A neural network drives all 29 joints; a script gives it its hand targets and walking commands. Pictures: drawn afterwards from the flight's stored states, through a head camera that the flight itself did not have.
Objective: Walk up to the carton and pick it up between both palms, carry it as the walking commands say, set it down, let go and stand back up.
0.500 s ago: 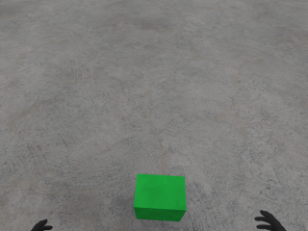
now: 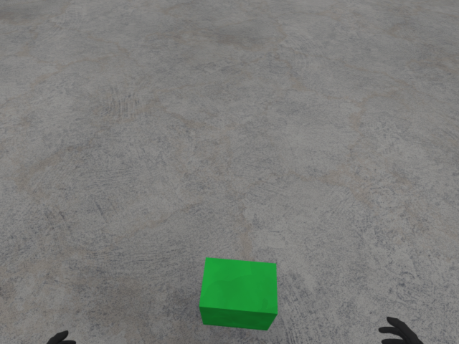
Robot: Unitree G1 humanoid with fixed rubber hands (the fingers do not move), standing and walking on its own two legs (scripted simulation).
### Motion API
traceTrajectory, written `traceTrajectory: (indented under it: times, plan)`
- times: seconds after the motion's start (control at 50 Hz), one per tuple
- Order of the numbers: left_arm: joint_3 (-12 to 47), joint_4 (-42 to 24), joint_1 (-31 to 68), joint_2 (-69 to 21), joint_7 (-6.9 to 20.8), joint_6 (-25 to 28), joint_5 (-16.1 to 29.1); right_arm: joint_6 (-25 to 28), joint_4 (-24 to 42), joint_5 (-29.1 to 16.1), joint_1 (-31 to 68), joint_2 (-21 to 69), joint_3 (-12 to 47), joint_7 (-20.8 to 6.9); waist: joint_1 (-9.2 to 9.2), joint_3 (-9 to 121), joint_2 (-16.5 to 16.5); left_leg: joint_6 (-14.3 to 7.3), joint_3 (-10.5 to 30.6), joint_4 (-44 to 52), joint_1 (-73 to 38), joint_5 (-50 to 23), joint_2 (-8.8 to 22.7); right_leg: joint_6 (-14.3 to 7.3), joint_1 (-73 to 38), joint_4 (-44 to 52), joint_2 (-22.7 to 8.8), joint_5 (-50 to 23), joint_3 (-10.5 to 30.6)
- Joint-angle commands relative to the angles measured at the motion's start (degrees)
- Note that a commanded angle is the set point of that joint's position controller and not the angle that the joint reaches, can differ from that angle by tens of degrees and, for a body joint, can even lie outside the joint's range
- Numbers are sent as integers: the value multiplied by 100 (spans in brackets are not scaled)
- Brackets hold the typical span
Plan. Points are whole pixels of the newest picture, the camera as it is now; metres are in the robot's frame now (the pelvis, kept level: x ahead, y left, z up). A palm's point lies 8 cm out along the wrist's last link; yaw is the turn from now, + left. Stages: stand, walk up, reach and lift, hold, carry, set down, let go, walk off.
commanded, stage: walk up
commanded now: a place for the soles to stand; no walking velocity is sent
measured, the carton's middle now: (237, 295) +0.38 -0.03 -0.64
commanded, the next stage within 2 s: reach and lift in 0.14 s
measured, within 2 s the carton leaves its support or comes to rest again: neither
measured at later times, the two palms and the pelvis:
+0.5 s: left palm (97, 316) +0.19 +0.26 -0.11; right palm out of the picture +0.14 -0.30 -0.12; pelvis -0.03 -0.02 -0.03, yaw -9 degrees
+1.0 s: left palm (136, 270) +0.30 +0.22 -0.17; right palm (351, 282) +0.27 -0.26 -0.17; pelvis -0.09 -0.01 -0.09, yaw -7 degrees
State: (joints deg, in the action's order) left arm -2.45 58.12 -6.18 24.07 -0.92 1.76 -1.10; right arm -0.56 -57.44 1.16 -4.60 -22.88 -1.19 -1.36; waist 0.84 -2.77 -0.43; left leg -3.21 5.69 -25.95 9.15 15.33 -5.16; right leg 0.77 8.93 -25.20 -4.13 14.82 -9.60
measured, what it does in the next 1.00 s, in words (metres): lowers itself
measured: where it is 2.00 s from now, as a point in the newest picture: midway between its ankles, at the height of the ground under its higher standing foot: outside the picture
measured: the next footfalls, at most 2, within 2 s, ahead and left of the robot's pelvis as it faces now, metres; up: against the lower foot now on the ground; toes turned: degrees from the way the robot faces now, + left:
none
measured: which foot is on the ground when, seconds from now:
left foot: down 0.00-1.00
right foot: down 0.00-1.00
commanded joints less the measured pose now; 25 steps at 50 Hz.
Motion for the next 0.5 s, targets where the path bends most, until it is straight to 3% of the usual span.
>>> traceTrajectory:
  times: [0.0, 0.02, 0.06, 0.1, 0.12, 0.14, 0.16, 0.18, 0.2, 0.22, 0.24, 0.28, 0.3, 0.36, 0.38, 0.4, 0.42, 0.44, 0.46, 0.48]
  plan:
    - [-251, -307, 202, 1065, -24, 76, 17, 57, 309, -29, 212, -1173, -207, 21, -8, 502, 90, -78, 724, 425, 530, -1689, 921, -421, -770, 248, -591, -634, 666]
    - [-194, -367, 151, 1068, -23, 74, 19, 72, 366, -18, 282, -1174, -218, 39, -16, 455, 189, -63, 769, 437, 606, -1585, 934, -399, -718, 228, -561, -654, 727]
    - [-270, -321, 211, 1118, -28, 72, -2, 67, 332, -3, 225, -1161, -197, 45, 0, 416, 33, -73, 671, 316, 591, -1655, 882, -461, -783, 266, -649, -715, 744]
    - [-224, -322, 96, 1128, -18, 64, 19, 66, 351, -4, 208, -1240, -227, 68, 21, 406, 233, -12, 743, 374, 549, -1909, 912, -436, -723, 165, -608, -899, 712]
    - [-237, -312, 188, 1093, -21, 71, 21, 58, 325, -21, 183, -1175, -191, 64, -9, 381, 235, -32, 838, 541, 655, -1673, 960, -442, -761, 180, -581, -712, 669]
    - [-89, -2323, 912, 159, 56, -375, 268, -195, 2335, 23, 413, -503, -798, -107, -182, 123, -289, 399, -391, 189, 1209, -1056, 546, -17, 550, -497, 529, -807, 534]
    - [-250, -2664, 955, 318, 127, -548, 142, -451, 2334, 96, 323, -622, -745, -163, -264, 18, 54, 435, -459, 128, 1198, -911, 631, 69, 344, -564, 582, -730, 491]
    - [-182, -2767, 929, 275, 176, -724, 173, -624, 2331, 143, 177, -592, -821, -198, -333, 73, 0, 410, -406, 151, 1333, -835, 845, 142, -79, -707, 657, -690, 581]
    - [-341, -2836, 657, 412, 194, -874, 124, -800, 2407, 166, 118, -717, -849, -230, -194, 61, 232, 447, -415, 184, 1787, -874, 831, 208, -323, -817, 649, -884, 668]
    - [-515, -2977, 482, 446, 210, -1023, -13, -983, 2489, 206, -56, -832, -910, -260, -218, -25, 297, 467, -377, 310, 2018, -816, 889, 263, -474, -938, 697, -1070, 713]
    - [-774, -2935, 305, 514, 183, -1219, -116, -1167, 2432, 258, -30, -822, -908, -303, -85, -71, 414, 470, -474, 284, 2140, -504, 773, 218, -539, -992, 639, -946, 769]
    - [-1199, -3045, 318, 750, 141, -1406, -281, -1323, 2431, 283, 173, -665, -955, -315, 236, 329, 414, 418, -568, -46, 1940, -680, 585, 143, -265, -1022, 547, -763, 909]
    - [-1083, -2826, 90, 579, 132, -1473, -351, -1371, 2303, 200, 108, -439, -832, -352, 469, 381, 675, 429, -582, -82, 1967, -687, 590, 101, -311, -1111, 577, -739, 886]
    - [-1246, -2794, 312, 350, 236, -1255, -207, -1083, 3265, 116, 1078, -286, -742, -303, 869, 1069, 142, 459, -713, -914, 1979, -838, 425, 95, 133, -1395, 420, -923, 1186]
    - [-1195, -2730, 355, 281, 271, -1199, -96, -1011, 3529, 109, 1232, -316, -756, -215, 776, 1375, -28, 469, -693, -1129, 2053, -1078, 409, 128, 131, -1523, 417, -1295, 1234]
    - [-1321, -2757, 663, 415, 319, -1184, -49, -994, 3775, -36, 1596, -255, -625, -148, 926, 1464, -30, 461, -752, -1285, 2287, -889, 450, 176, 47, -1570, 362, -1274, 1378]
    - [-1330, -2615, 747, 384, 361, -1223, 37, -1054, 3813, -46, 1554, -81, -462, -65, 855, 1509, -338, 409, -731, -1408, 2500, -742, 439, 247, -5, -1621, 351, -1370, 1404]
    - [-1430, -2740, 1070, 528, 413, -1215, 45, -1118, 3868, -69, 1676, -18, -414, -2, 790, 1450, -400, 380, -715, -1522, 2831, -609, 473, 283, 62, -1727, 357, -1385, 1478]
    - [-1450, -2610, 1218, 582, 431, -1243, 5, -1221, 3832, -95, 1805, 79, -293, 45, 904, 1391, -459, 366, -701, -1608, 3059, -377, 503, 299, 92, -1838, 336, -1204, 1471]
    - [-1411, -2702, 1562, 653, 413, -1277, -9, -1292, 3591, -73, 1747, 105, -374, 98, 669, 1257, -409, 395, -679, -1698, 3028, -389, 486, 311, 466, -1917, 352, -1150, 1428]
